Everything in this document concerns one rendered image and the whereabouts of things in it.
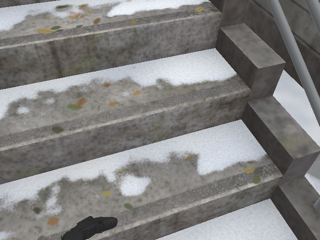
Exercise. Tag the left robot hand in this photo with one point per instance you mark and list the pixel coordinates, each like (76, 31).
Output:
(89, 227)

